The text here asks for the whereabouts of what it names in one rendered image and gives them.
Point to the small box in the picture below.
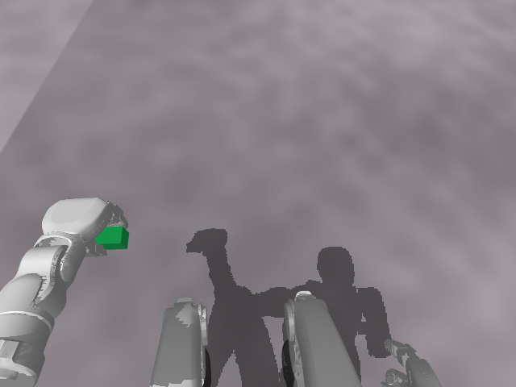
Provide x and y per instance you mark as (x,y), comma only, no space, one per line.
(113,238)

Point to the left robot hand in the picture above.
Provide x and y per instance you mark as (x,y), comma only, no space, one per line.
(84,218)

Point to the left robot arm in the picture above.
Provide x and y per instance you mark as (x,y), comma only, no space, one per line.
(31,301)

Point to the right robot hand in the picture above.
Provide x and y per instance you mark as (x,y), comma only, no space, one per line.
(418,371)

